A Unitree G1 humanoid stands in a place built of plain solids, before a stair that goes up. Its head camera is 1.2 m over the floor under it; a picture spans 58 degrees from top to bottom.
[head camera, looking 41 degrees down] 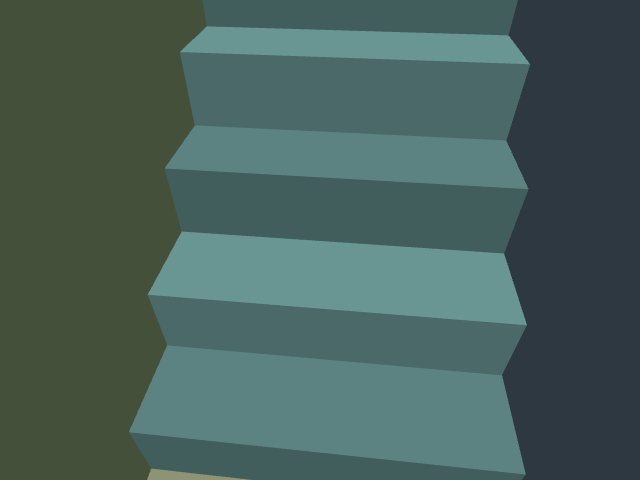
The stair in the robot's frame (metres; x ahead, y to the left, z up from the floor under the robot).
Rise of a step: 0.21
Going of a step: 0.24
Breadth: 0.89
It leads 6 degrees to the right of straight ahead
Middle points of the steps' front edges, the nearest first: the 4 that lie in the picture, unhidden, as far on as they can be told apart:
0.42 0.00 0.21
0.66 -0.03 0.41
0.89 -0.05 0.62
1.13 -0.07 0.83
